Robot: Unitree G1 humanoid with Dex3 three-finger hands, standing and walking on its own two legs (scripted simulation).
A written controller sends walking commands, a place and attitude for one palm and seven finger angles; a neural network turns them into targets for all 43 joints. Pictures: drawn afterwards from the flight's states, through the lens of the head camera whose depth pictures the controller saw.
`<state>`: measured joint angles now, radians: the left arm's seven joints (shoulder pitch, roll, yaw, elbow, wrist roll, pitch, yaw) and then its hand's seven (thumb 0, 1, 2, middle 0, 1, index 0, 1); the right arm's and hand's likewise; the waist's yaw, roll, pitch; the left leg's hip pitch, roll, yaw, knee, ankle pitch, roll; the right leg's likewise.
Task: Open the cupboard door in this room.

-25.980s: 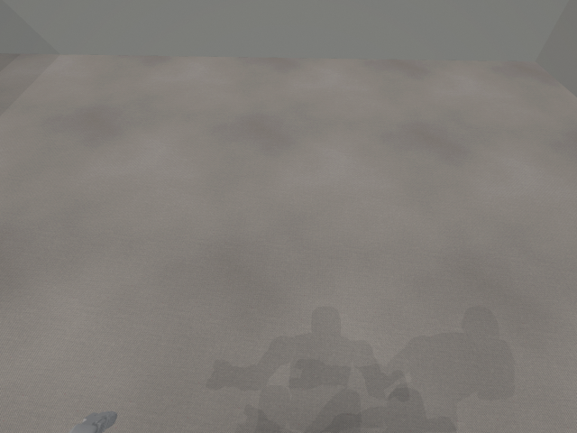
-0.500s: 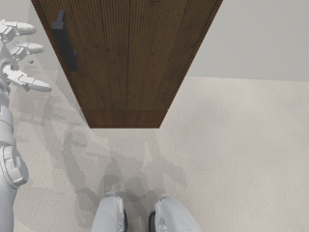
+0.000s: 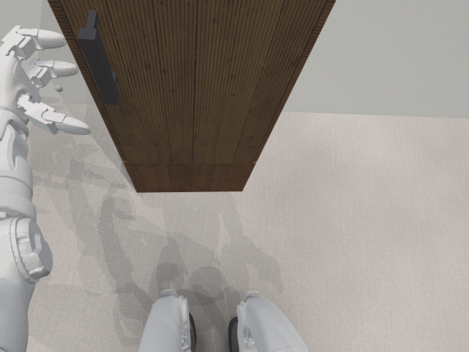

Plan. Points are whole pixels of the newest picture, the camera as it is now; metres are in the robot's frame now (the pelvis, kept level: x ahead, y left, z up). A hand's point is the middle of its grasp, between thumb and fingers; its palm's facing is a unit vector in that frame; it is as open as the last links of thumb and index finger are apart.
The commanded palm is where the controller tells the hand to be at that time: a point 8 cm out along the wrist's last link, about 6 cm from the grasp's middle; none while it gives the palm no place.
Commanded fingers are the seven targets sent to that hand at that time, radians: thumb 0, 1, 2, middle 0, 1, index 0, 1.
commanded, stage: slide the fingers in behind the handle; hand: left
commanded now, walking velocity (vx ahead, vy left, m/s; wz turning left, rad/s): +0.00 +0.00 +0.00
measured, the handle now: (103, 61) +0.57 +0.18 +0.06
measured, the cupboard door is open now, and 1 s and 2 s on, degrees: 0 0 0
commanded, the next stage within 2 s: close the thumb around the handle in 1.46 s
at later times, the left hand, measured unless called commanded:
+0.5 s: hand (88, 88) +0.52 +0.20 +0.06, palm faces -0.02 -1.00 -0.02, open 14.0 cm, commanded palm +0.50 +0.23 +0.05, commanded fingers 0.00 -0.50 0.30 -0.30 -1.20 -0.30 -1.20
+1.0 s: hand (104, 89) +0.52 +0.17 +0.06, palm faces -0.02 -1.00 -0.02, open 13.9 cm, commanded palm +0.51 +0.20 +0.05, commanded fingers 0.00 -0.50 0.30 -0.30 -1.20 -0.30 -1.20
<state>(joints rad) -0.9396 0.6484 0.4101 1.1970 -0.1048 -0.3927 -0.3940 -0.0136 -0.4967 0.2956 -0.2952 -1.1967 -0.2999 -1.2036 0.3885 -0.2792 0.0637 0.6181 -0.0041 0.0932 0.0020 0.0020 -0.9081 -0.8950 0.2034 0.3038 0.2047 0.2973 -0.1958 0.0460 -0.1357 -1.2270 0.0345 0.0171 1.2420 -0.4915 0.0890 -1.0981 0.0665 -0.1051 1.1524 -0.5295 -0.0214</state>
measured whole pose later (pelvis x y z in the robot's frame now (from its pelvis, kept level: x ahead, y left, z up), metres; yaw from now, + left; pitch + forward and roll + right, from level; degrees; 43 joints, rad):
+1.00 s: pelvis +0.01 -0.02 +0.00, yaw +1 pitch +27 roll -5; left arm -0.92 0.52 0.35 1.16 -0.10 -0.43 -0.26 -0.01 -0.50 0.30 -0.30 -1.20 -0.31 -1.22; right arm 0.37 -0.27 0.04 0.63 -0.01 0.10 0.03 0.00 -0.91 -0.90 0.20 0.30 0.20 0.30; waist -0.19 0.04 -0.14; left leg -1.21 0.04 0.01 1.24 -0.51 0.06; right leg -1.09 0.07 -0.11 1.17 -0.55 -0.05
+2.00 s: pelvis +0.01 -0.01 +0.00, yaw +0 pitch +26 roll -5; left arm -0.93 0.47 0.34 1.21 -0.07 -0.45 -0.20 -0.01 0.26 0.62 -0.35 -1.28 -0.36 -1.29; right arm 0.38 -0.26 0.04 0.63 -0.02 0.10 0.04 0.00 -0.91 -0.90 0.20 0.30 0.20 0.30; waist -0.20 0.05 -0.15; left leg -1.20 0.03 0.02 1.23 -0.50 0.07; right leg -1.08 0.07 -0.09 1.17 -0.55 -0.04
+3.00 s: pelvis +0.02 -0.03 +0.02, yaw +2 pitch +20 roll -2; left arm -0.23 -0.02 0.05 0.51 -0.05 -0.47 0.34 0.01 0.70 0.76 -0.35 -1.35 -0.39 -1.35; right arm 0.25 -0.22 -0.01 0.54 -0.04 0.08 0.10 0.01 -0.91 -0.90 0.20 0.30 0.20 0.30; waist -0.04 0.02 -0.20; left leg -0.99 0.01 0.05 1.14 -0.50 0.05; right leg -0.91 0.05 -0.06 1.12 -0.57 -0.05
